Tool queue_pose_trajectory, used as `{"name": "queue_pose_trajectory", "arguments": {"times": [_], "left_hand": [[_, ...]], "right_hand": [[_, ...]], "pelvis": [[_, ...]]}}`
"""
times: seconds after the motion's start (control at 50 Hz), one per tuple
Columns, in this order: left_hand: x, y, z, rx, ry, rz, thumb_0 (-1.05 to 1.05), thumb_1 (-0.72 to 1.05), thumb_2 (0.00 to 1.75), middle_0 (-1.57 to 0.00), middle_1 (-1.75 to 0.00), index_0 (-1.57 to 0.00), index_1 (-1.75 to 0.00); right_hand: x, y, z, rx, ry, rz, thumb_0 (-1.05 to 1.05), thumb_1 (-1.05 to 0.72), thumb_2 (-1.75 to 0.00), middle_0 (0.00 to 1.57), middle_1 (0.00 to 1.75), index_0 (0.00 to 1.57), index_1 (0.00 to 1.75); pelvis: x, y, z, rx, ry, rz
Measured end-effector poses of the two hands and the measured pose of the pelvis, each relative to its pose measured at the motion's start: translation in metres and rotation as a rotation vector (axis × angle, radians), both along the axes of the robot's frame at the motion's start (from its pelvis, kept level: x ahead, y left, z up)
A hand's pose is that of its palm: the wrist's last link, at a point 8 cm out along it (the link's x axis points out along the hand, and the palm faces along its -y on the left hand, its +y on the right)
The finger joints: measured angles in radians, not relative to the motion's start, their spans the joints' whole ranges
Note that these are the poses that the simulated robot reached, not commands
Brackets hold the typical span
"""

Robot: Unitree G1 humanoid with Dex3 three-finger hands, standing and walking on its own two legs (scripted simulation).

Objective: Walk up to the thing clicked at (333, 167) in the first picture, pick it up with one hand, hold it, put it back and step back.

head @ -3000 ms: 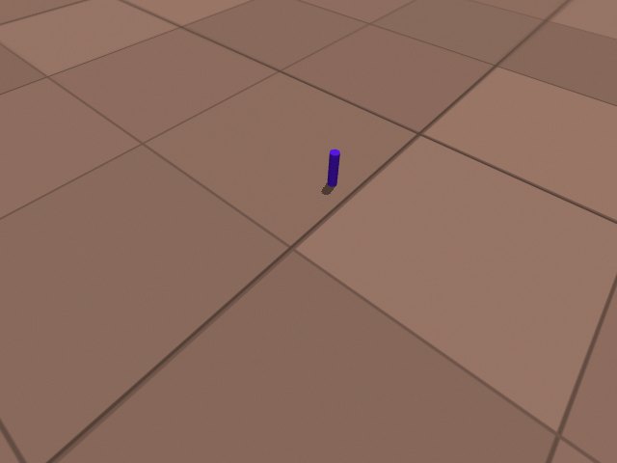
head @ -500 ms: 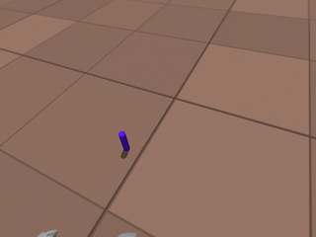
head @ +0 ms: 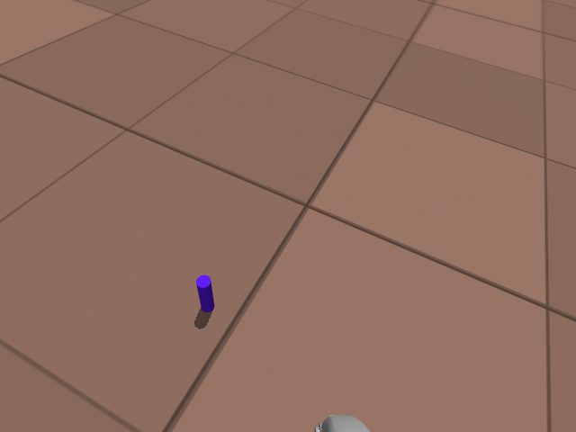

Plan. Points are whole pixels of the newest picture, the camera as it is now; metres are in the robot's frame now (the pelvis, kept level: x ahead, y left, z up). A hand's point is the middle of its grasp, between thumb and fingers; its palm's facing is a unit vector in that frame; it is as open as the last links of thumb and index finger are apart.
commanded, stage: walk up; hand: left
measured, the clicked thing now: (205, 294) +0.64 +0.22 -0.68
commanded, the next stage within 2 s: none
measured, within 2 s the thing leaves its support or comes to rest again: neither
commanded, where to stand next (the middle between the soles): +0.34 -0.02 m, yaw -1 degrees
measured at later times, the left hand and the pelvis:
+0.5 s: hand (127, 367) +0.23 +0.24 -0.12, palm faces -0.02 -0.91 -0.41, open 7.4 cm; pelvis +0.16 -0.03 +0.00, yaw -2 degrees
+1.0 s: hand (119, 330) +0.31 +0.28 -0.17, palm faces -0.08 -0.94 -0.34, open 7.4 cm; pelvis +0.25 +0.02 -0.01, yaw -2 degrees
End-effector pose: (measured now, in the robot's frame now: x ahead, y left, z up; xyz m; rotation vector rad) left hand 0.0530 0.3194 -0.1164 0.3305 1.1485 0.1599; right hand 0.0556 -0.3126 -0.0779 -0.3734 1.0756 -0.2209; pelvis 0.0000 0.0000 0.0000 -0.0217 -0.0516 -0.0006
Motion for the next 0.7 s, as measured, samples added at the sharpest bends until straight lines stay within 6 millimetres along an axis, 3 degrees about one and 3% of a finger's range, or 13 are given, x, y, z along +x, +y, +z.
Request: {"name": "queue_pose_trajectory", "arguments": {"times": [0.1, 0.2, 0.34, 0.44, 0.54, 0.62, 0.7], "left_hand": [[0.050, -0.003, 0.008, -0.004, -0.020, -0.021, 0.01, 0.91, 0.89, -0.20, -0.30, -0.20, -0.30], [0.100, -0.015, 0.015, 0.013, -0.023, -0.053, 0.01, 0.91, 0.90, -0.20, -0.30, -0.20, -0.30], [0.165, -0.038, 0.020, 0.065, -0.099, -0.065, 0.01, 0.91, 0.89, -0.20, -0.30, -0.20, -0.30], [0.174, -0.044, 0.035, 0.069, -0.115, -0.021, 0.01, 0.91, 0.89, -0.20, -0.30, -0.20, -0.30], [0.171, -0.034, 0.038, 0.076, -0.058, -0.003, 0.01, 0.90, 0.89, -0.21, -0.30, -0.20, -0.30], [0.175, -0.018, 0.030, 0.070, -0.026, 0.017, 0.01, 0.90, 0.89, -0.21, -0.30, -0.20, -0.30], [0.187, 0.003, 0.007, 0.052, 0.001, 0.040, 0.01, 0.90, 0.89, -0.21, -0.30, -0.20, -0.30]], "right_hand": [[0.013, 0.002, -0.005, 0.015, 0.041, -0.026, 0.01, -0.90, -0.90, 0.20, 0.30, 0.21, 0.30], [0.029, -0.007, -0.021, 0.039, 0.083, -0.053, 0.01, -0.90, -0.90, 0.20, 0.30, 0.21, 0.30], [0.077, -0.026, -0.059, 0.079, 0.124, -0.056, 0.01, -0.90, -0.90, 0.20, 0.30, 0.20, 0.30], [0.129, -0.027, -0.051, 0.097, 0.102, -0.007, 0.01, -0.90, -0.90, 0.20, 0.30, 0.20, 0.30], [0.174, -0.027, -0.037, 0.085, 0.048, 0.016, 0.01, -0.90, -0.90, 0.20, 0.30, 0.20, 0.30], [0.199, -0.023, -0.030, 0.054, 0.057, 0.031, 0.01, -0.90, -0.90, 0.20, 0.30, 0.20, 0.30], [0.223, -0.011, -0.026, 0.000, 0.061, 0.033, 0.01, -0.90, -0.90, 0.20, 0.30, 0.20, 0.30]], "pelvis": [[0.035, 0.001, 0.003, 0.023, -0.004, -0.012], [0.070, -0.005, -0.001, 0.041, -0.001, -0.019], [0.120, -0.027, -0.019, 0.018, -0.007, -0.016], [0.146, -0.030, -0.006, 0.044, -0.014, -0.018], [0.170, -0.025, 0.001, 0.031, -0.014, -0.022], [0.191, -0.016, -0.001, 0.012, -0.009, -0.010], [0.214, 0.000, -0.011, -0.006, -0.003, -0.004]]}}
